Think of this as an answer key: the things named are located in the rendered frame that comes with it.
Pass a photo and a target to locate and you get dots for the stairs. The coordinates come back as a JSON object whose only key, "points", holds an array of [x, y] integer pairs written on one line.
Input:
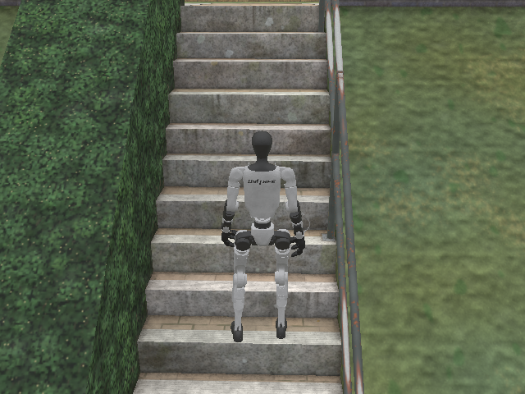
{"points": [[240, 70]]}

